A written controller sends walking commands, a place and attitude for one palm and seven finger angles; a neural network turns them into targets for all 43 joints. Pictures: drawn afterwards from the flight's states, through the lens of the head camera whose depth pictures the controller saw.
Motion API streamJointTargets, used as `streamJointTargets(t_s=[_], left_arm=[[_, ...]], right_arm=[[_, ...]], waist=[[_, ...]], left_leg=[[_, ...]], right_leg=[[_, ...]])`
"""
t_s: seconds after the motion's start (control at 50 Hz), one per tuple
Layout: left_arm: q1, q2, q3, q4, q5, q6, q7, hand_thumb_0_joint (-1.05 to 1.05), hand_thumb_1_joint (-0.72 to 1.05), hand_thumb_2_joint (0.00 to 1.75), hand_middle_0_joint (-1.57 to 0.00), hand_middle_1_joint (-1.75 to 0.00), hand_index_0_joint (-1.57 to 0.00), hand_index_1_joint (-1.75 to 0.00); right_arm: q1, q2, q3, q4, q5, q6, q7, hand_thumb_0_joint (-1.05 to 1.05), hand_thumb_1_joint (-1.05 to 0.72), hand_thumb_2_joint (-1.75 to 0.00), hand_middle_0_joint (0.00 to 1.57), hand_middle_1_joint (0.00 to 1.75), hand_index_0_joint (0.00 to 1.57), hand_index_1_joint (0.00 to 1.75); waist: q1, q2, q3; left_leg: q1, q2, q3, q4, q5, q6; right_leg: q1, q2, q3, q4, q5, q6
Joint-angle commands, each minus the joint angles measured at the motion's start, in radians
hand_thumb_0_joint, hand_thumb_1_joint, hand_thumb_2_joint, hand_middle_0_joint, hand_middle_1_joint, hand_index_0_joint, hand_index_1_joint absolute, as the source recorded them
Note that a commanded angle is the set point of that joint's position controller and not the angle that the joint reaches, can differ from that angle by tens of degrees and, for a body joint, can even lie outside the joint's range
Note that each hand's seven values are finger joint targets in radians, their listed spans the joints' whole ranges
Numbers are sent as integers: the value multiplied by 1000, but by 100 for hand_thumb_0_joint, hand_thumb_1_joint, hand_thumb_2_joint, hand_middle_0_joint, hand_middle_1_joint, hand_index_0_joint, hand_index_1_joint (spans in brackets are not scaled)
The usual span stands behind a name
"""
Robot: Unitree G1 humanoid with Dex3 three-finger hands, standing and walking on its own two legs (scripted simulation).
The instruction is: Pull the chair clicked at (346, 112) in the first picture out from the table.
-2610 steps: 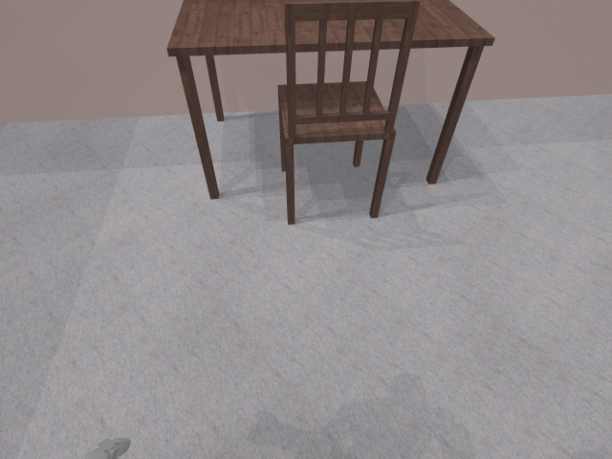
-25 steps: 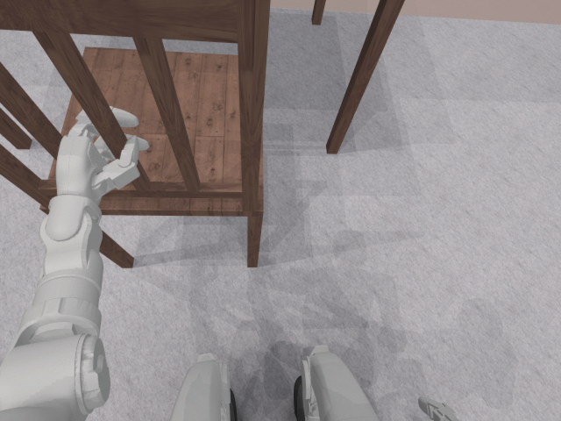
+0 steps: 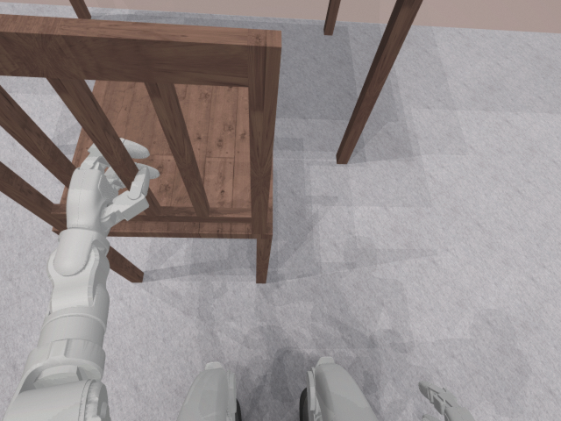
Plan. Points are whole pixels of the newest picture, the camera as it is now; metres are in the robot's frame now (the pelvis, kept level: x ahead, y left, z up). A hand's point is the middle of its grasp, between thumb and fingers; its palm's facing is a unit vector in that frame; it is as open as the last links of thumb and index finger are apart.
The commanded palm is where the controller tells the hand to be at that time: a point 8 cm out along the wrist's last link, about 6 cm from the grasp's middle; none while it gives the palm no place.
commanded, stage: step backward, pulling the chair out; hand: left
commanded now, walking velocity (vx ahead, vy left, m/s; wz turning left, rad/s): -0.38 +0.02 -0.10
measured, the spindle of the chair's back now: (121, 162) +0.45 +0.20 +0.03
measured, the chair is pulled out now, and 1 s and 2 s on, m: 0.25 0.37 0.57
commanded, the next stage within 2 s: stop walking, hand still on the chair in 1.98 s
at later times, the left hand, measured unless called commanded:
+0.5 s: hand (159, 205) +0.39 +0.15 +0.03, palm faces +0.02 -0.99 -0.14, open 5.1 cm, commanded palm +0.37 +0.20 +0.02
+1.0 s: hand (188, 274) +0.30 +0.11 +0.03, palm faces -0.08 -0.98 -0.16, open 5.1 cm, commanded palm +0.30 +0.16 +0.03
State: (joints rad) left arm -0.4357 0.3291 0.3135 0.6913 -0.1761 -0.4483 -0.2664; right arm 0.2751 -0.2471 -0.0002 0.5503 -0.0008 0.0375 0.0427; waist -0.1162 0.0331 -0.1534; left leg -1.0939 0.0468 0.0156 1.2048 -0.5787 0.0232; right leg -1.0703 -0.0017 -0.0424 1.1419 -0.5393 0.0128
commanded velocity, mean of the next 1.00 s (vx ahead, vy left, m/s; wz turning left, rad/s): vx -0.38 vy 0.00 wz -0.05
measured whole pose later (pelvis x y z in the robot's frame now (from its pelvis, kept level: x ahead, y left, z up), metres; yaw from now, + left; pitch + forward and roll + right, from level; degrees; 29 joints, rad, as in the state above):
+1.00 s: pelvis -0.07 +0.02 +0.09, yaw -2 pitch +5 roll -1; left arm -0.51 0.16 0.00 1.03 -0.06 -0.18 0.10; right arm 0.20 -0.31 -0.03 0.69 0.05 0.07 -0.15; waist -0.09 0.01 0.10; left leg -0.45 -0.01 0.08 0.58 -0.22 0.06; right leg -0.46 -0.03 -0.01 0.54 -0.18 0.03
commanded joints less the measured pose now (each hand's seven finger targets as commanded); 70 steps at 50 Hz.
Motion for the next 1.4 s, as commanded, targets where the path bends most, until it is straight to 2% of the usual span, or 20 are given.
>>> streamJointTargets(t_s=[0.0,0.08,0.14,0.2,0.3,0.44,0.52,0.62,0.68,0.74,0.8,0.86,0.92,1.0,1.08,1.22,1.26,1.3,1.32,1.38], left_arm=[[-521,332,-24,-387,137,79,209,0,90,90,-50,-145,-50,-145],[-212,112,-144,-99,158,231,303,0,90,90,-50,-145,-50,-145],[-299,116,-165,2,160,253,340,0,90,90,-50,-145,-50,-145],[-374,141,-151,63,164,219,358,0,90,90,-50,-145,-50,-145],[-365,83,-199,149,163,186,356,0,90,90,-50,-145,-50,-145],[-329,38,-214,128,168,152,338,0,90,90,-50,-145,-50,-145],[-320,44,-206,121,169,142,334,0,90,90,-50,-145,-50,-145],[-310,76,-185,134,170,137,345,0,90,90,-50,-145,-50,-145],[-301,114,-172,154,161,140,357,0,90,90,-50,-145,-50,-145],[-314,107,-193,165,154,157,364,0,90,90,-50,-145,-50,-145],[-314,97,-213,176,150,196,371,0,90,90,-50,-145,-50,-145],[-343,44,-266,149,145,208,373,0,90,90,-50,-145,-50,-145],[-342,-6,-308,130,136,206,371,0,90,90,-50,-145,-50,-145],[-390,-53,-321,130,138,196,368,0,90,90,-50,-145,-50,-145],[-430,-41,-301,170,138,190,385,0,90,90,-50,-145,-50,-145],[-390,-3,-266,215,168,147,369,0,90,90,-50,-145,-50,-145],[-370,37,-246,218,170,144,365,0,90,90,-50,-145,-50,-145],[-342,105,-201,238,151,160,377,0,90,90,-50,-145,-50,-145],[-348,82,-226,221,153,166,377,0,90,90,-50,-145,-50,-145],[-355,97,-205,195,166,180,383,0,90,90,-50,-145,-50,-145]], right_arm=[[158,-119,-51,-121,42,37,-88,0,-90,-90,20,30,20,30],[158,-126,-48,-81,47,69,-136,0,-90,-90,20,30,20,30],[154,-142,-42,-41,46,87,-147,0,-90,-90,20,30,20,30],[141,-145,-48,-16,40,84,-155,0,-90,-90,20,30,20,30],[112,-146,-52,6,36,77,-155,0,-90,-90,20,30,20,30],[108,-131,-60,25,6,57,-134,0,-90,-90,20,30,20,30],[93,-133,-60,31,6,49,-134,0,-90,-90,20,30,20,30],[91,-139,-62,49,19,41,-151,0,-90,-90,20,30,20,30],[84,-152,-66,61,30,29,-169,0,-90,-90,20,30,20,30],[47,-149,-60,60,41,15,-180,0,-90,-90,20,30,20,30],[18,-161,-59,63,54,12,-185,0,-90,-90,20,30,20,30],[-11,-158,-47,66,55,4,-195,0,-90,-90,20,30,20,30],[-20,-169,-48,55,55,7,-200,0,-90,-90,20,30,20,30],[-37,-142,-45,51,20,-7,-175,0,-90,-90,20,30,20,30],[-4,-133,-37,82,9,-47,-162,0,-90,-90,20,30,20,30],[2,-149,-39,135,9,-106,-151,0,-90,-90,20,30,20,30],[-25,-142,-46,132,18,-105,-160,0,-90,-90,20,30,20,30],[-39,-139,-57,122,37,-99,-170,0,-90,-90,20,30,20,30],[-73,-137,-50,113,37,-100,-170,0,-90,-90,20,30,20,30],[-112,-134,-35,124,22,-110,-172,0,-90,-90,20,30,20,30]], waist=[[28,253,-697],[17,90,-453],[7,-3,-397],[15,73,-385],[36,193,-305],[44,246,-303],[42,162,-294],[40,80,-313],[44,64,-349],[52,-21,-336],[56,-70,-294],[46,-91,-258],[49,16,-224],[69,234,-192],[73,166,-163],[77,158,-184],[70,35,-193],[76,-171,-207],[88,-173,-181],[102,-101,-163]], left_leg=[[763,-26,-24,-291,664,-12],[715,28,-77,-357,851,-4],[688,53,-54,-414,884,-2],[741,74,-43,-476,910,-13],[855,129,-103,-561,989,-9],[1142,180,-125,-578,1374,-14],[1104,188,-101,-590,1282,-12],[981,165,-52,-589,1077,-25],[866,117,-20,-562,809,-49],[731,48,-30,-523,343,-60],[696,30,-62,-527,207,-55],[763,32,-58,-608,314,-46],[877,119,-105,-758,673,1],[988,258,-247,-863,696,70],[1089,284,-198,-764,925,110],[1036,221,-138,-655,836,61],[914,150,-67,-617,654,1],[791,44,-32,-472,330,-56],[738,6,-61,-384,168,-60],[645,-12,-130,-329,122,-64]], right_leg=[[568,-38,57,-277,698,-51],[519,-35,24,-324,712,-26],[676,-79,55,-401,912,-13],[736,-111,77,-445,967,-13],[674,-81,61,-488,660,-18],[566,-30,44,-515,446,-17],[633,-39,54,-553,546,-20],[779,-94,94,-574,865,-32],[900,-172,155,-584,1091,-64],[990,-267,232,-625,1171,-102],[987,-306,235,-664,1072,-104],[929,-264,164,-682,909,-70],[818,-98,51,-607,607,5],[612,-23,48,-293,69,-15],[574,-42,59,-314,30,-21],[771,-56,42,-667,372,-15],[846,-129,107,-697,632,-29],[898,-285,252,-715,753,-105],[890,-344,281,-740,793,-141],[965,-384,264,-704,920,-169]])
